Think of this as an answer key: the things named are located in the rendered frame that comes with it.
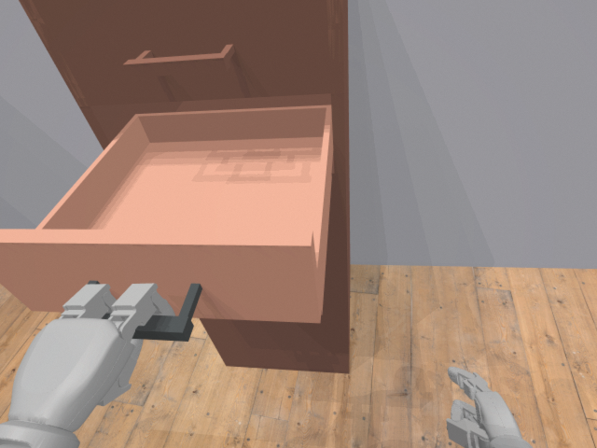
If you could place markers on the handle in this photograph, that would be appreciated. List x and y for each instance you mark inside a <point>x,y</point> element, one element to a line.
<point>177,65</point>
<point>168,327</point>

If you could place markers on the robot left forearm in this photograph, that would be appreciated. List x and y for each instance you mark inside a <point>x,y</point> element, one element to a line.
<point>25,434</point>

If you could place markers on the cabinet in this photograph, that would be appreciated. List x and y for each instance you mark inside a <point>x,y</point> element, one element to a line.
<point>281,53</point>

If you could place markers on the drawer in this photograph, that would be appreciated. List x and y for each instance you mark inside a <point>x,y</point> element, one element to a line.
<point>235,200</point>

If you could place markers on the left robot hand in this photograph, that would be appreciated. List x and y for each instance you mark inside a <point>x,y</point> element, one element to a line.
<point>80,361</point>

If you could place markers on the right robot hand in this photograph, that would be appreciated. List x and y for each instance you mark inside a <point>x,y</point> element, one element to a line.
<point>473,427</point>

